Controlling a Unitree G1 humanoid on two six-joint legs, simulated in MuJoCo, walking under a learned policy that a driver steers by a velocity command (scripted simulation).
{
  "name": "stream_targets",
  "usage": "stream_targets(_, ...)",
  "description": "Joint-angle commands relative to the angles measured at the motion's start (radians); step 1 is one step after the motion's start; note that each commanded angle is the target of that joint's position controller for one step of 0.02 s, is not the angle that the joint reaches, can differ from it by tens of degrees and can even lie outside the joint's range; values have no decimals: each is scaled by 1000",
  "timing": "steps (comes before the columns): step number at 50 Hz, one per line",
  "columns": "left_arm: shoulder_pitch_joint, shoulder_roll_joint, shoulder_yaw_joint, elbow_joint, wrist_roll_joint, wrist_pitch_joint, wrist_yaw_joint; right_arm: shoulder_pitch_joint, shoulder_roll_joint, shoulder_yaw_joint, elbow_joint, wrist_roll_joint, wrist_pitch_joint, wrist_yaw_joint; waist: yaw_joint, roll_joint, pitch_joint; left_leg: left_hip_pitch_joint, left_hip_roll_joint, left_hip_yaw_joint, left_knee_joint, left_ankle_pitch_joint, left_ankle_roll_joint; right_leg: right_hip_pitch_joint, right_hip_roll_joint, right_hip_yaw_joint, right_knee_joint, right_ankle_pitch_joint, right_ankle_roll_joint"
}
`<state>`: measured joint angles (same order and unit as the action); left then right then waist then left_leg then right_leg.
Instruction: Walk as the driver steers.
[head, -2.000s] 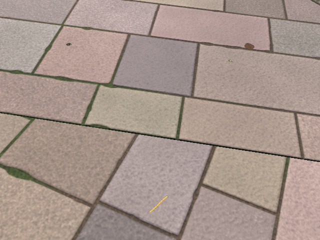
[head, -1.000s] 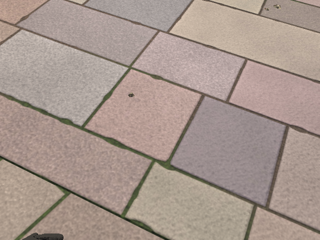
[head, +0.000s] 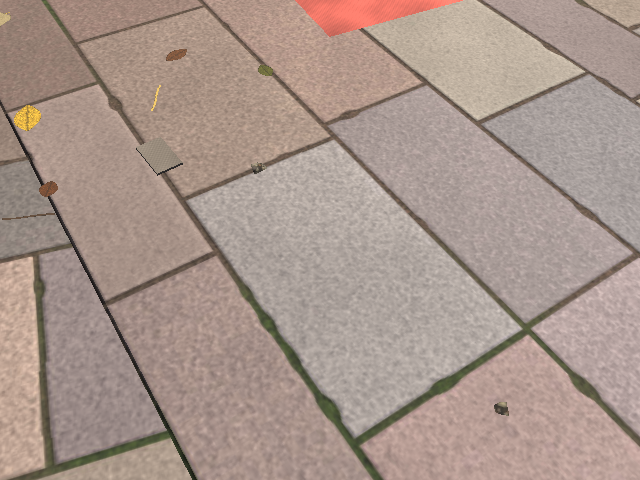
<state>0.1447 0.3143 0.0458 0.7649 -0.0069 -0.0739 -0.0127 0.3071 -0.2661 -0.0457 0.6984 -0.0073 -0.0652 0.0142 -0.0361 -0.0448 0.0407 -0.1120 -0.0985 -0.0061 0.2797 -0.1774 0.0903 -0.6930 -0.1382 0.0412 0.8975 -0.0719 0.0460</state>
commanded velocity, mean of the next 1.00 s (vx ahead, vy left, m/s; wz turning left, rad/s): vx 0.50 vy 0.00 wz -0.44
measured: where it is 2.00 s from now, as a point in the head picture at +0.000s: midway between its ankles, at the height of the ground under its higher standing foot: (433, 341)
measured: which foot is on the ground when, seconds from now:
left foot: down 0.00-0.28, up 0.30-0.70, down 0.72-1.00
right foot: up 0.00-0.24, down 0.26-0.74, up 0.76-1.00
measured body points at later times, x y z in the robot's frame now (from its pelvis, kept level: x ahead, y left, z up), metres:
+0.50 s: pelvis +0.29 -0.09 +0.00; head +0.33 -0.11 +0.45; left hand +0.44 +0.17 -0.11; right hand +0.40 -0.39 -0.10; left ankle +0.42 +0.08 -0.68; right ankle +0.28 -0.16 -0.75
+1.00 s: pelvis +0.57 -0.12 +0.00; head +0.60 -0.12 +0.45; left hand +0.85 +0.02 -0.10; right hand +0.47 -0.38 -0.12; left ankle +0.60 -0.01 -0.75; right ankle +0.55 -0.29 -0.68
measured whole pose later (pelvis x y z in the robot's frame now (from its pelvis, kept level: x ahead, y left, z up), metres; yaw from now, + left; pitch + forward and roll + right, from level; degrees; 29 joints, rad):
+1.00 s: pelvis +0.57 -0.12 +0.00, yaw -32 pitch +1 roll +2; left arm 0.20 0.31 0.06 0.66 -0.02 -0.02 0.00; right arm 0.34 -0.26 -0.06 0.80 0.00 -0.10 0.01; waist -0.06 -0.05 0.02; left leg -0.12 -0.03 0.08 0.31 -0.21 0.03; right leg -0.63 -0.06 0.08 0.98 -0.24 0.01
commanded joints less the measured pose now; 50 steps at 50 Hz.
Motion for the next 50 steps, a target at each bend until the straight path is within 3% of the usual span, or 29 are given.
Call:
stream_targets(1,-38,45,6,-50,-9,-9,-9,-28,-161,-42,-41,-3,-24,-11,-9,96,-3,-41,248,-59,-141,226,123,61,12,-11,-153,200,-6)
stream_targets(5,-126,41,1,-87,-20,-12,-30,23,-177,-49,14,2,-22,-10,-51,85,46,75,304,-18,-145,206,111,25,47,-8,-280,216,-40)
stream_targets(8,-155,41,1,-118,-15,-15,-51,36,-183,-56,42,11,-5,-17,-51,85,49,208,347,2,-79,329,92,-27,69,-21,-326,100,-79)
stream_targets(10,-114,57,9,-125,-9,-13,-59,14,-201,-62,41,13,9,-26,-17,113,6,248,349,32,22,611,64,48,113,-70,-334,-6,-114)
stream_targets(11,-53,83,23,-117,-7,-9,-57,3,-215,-65,37,12,17,-34,18,134,-48,256,338,50,120,805,47,142,152,-106,-324,-54,-133)
stream_targets(12,72,123,47,-91,-5,-5,-51,-15,-216,-63,30,12,27,-42,91,124,-125,215,305,91,301,916,18,318,197,-133,-352,-38,-162)
stream_targets(13,225,185,74,-65,-9,0,-39,-3,-198,-52,16,4,26,-52,160,72,-222,27,272,113,555,754,-23,603,138,-11,-356,22,-212)
stream_targets(14,299,289,100,-65,-13,1,-31,112,-90,-14,-26,-16,1,-37,104,-174,-356,-422,86,98,962,62,-103,1005,-125,512,-392,-125,-410)
stream_targets(15,322,209,76,-69,-19,-1,-31,61,-110,-9,-14,-11,-33,-20,144,-142,-446,-586,17,-87,1087,-385,-99,1118,-183,788,-549,-217,-442)
stream_targets(16,285,164,61,-72,-12,0,-26,-30,-167,-24,-45,33,-57,-2,159,-89,-315,-677,83,-127,1109,-324,-79,1038,-161,647,-577,-246,-387)
stream_targets(17,224,151,58,-86,-10,1,-21,-89,-164,-18,-64,37,-71,0,138,-5,-210,-674,128,-107,1037,-244,-67,891,-125,531,-588,-193,-355)
stream_targets(18,166,128,49,-98,-9,5,-20,-125,-160,-22,-67,11,-74,-7,103,67,-118,-642,160,-88,941,-195,-71,743,-86,437,-612,-93,-332)
stream_targets(19,132,117,43,-113,2,5,-15,-107,-165,-28,-72,0,-67,-11,62,22,-94,-570,182,-92,886,-162,-82,637,-66,396,-632,13,-339)
stream_targets(22,97,116,44,-127,0,5,-3,-58,-136,-25,-60,-10,-39,-17,19,-11,-76,-490,190,-65,770,-129,-131,493,-14,297,-668,150,-343)
stream_targets(24,113,142,52,-119,-5,5,9,-114,-113,-16,-76,-13,-30,-22,31,-8,-52,-488,176,-46,640,-30,-161,437,13,242,-677,188,-330)
stream_targets(27,149,151,58,-102,-15,16,23,-230,-81,-3,-98,-7,-36,-18,79,-30,-46,-410,133,-41,399,186,-174,399,68,199,-658,94,-276)
stream_targets(31,210,149,60,-78,-24,32,31,-314,-111,-13,-117,14,-52,-2,109,-47,-49,-353,96,-71,244,242,-163,469,36,295,-597,-20,-249)
stream_targets(33,206,145,61,-77,-21,37,33,-296,-138,-26,-114,17,-60,3,87,-65,-50,-327,99,-93,210,178,-137,526,9,361,-539,-38,-231)
stream_targets(35,182,126,58,-86,-16,42,32,-195,-161,-43,-88,16,-69,-1,26,-80,-74,-191,101,-72,162,134,-92,525,27,379,-449,-10,-200)
stream_targets(36,182,82,42,-95,-10,39,27,-95,-192,-58,-74,3,-74,-8,-24,-50,-159,-9,167,-115,162,108,-48,480,78,334,-296,-10,-169)
stream_targets(37,218,14,19,-111,12,36,25,44,-246,-70,-64,-5,-70,-16,-59,105,-301,242,348,-307,167,38,7,351,164,224,-7,-256,-130)
stream_targets(38,329,3,11,-150,-29,26,24,94,-307,-86,-23,-8,-55,-7,6,458,-354,442,533,-796,50,-253,165,2,241,125,282,-540,-87)
stream_targets(39,307,112,31,-113,-37,27,28,43,-202,-65,-49,8,-53,-3,-20,280,-249,364,508,-784,5,-414,139,-85,161,156,387,-475,-69)
stream_targets(40,201,148,44,-125,-28,32,26,11,-151,-51,-54,8,-47,-8,-44,183,-144,262,462,-597,9,-348,95,-97,131,128,406,-382,-63)
stream_targets(41,156,131,44,-133,-19,36,26,-28,-138,-43,-55,-2,-43,-8,-29,113,-89,158,417,-470,-5,-194,77,-64,100,107,383,-316,-54)
stream_targets(42,117,119,47,-143,-7,38,24,-53,-112,-36,-44,-4,-41,-9,-20,99,-43,92,370,-368,-27,-81,64,-48,76,106,329,-272,-54)
stream_targets(43,130,96,45,-151,-15,39,17,-58,-113,-33,-34,-10,-44,-10,4,154,-37,42,355,-315,-46,-19,67,-2,57,101,305,-244,-52)
stream_targets(45,137,55,37,-148,-19,44,11,-46,-102,-32,-9,-1,-52,-6,12,162,-32,8,333,-237,-82,55,90,24,55,79,250,-236,-45)
stream_targets(50,26,11,14,-176,-3,33,-1,-34,-158,-47,40,12,-48,-3,5,107,-15,31,335,-108,-127,220,120,0,47,44,-32,-74,-35)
